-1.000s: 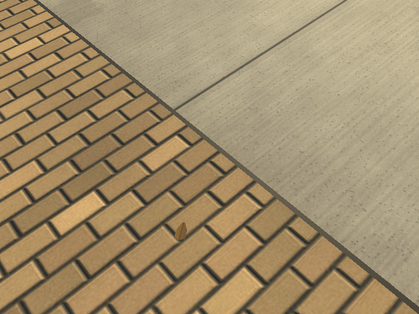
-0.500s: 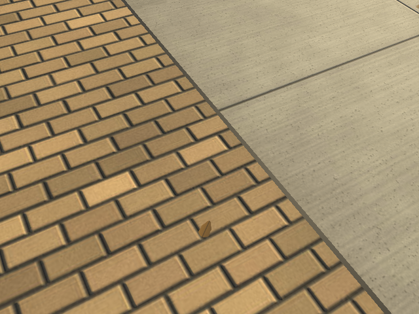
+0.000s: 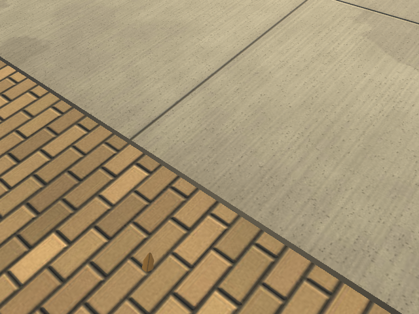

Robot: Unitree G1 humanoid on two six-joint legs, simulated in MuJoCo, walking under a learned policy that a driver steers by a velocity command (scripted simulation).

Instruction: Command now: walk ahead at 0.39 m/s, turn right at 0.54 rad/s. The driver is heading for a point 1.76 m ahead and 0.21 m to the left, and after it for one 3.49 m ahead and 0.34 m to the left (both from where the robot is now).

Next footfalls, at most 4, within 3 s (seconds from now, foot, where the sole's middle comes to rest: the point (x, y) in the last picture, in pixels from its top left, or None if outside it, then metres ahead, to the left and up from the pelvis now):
0.40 left None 0.38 0.04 -0.77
0.90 right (258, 258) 0.69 -0.08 -0.77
1.42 left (173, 223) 0.85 0.22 -0.77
2.04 right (213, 171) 1.17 0.07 -0.87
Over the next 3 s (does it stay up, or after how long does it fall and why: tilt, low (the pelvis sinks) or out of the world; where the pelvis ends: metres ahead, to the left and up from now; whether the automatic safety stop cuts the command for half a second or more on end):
stays up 1.57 0.21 -0.11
